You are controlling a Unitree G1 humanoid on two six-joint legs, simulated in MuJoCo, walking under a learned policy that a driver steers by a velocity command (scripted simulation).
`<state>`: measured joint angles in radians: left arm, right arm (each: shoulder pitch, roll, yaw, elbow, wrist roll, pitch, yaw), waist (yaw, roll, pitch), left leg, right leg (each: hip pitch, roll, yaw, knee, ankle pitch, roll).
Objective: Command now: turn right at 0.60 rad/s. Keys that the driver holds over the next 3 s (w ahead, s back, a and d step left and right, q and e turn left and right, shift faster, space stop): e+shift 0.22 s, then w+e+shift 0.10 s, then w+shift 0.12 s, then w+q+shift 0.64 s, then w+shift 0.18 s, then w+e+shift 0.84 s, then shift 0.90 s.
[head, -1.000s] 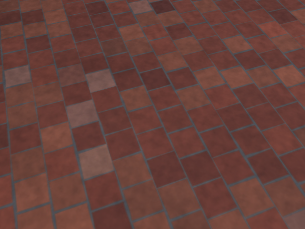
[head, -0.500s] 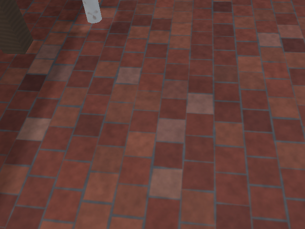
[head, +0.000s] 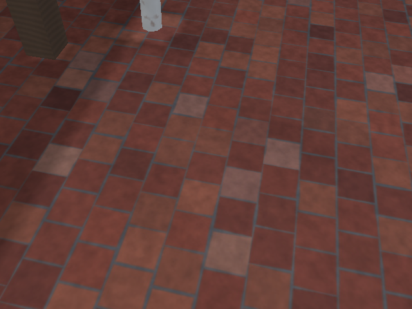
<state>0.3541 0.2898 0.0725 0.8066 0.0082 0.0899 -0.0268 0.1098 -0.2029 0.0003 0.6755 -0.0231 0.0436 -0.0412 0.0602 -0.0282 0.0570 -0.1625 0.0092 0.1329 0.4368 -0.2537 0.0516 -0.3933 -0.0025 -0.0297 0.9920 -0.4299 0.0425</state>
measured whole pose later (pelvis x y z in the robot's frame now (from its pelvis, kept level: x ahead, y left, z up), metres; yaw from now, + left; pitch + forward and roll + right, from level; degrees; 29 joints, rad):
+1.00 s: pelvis +0.40 -0.07 -0.01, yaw -4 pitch +1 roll +1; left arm 0.23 0.26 -0.02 0.72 0.07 -0.10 -0.02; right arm 0.37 -0.32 -0.06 0.79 -0.01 -0.03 0.02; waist 0.00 -0.02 0.02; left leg -0.27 -0.19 -0.03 0.52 -0.27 0.14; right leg -0.50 -0.07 0.07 1.28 -0.29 -0.01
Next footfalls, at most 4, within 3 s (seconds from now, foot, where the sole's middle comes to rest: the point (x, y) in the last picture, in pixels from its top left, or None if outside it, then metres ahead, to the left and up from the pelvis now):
0.18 right None -0.01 -0.11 -0.78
0.84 left None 0.44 -0.03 -0.78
1.28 right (273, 203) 0.91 -0.20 -0.78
1.68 left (211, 133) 1.26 0.06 -0.78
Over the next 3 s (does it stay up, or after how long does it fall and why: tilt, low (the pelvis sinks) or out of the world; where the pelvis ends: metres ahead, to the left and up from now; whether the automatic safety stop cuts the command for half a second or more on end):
stays up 1.78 -0.29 0.00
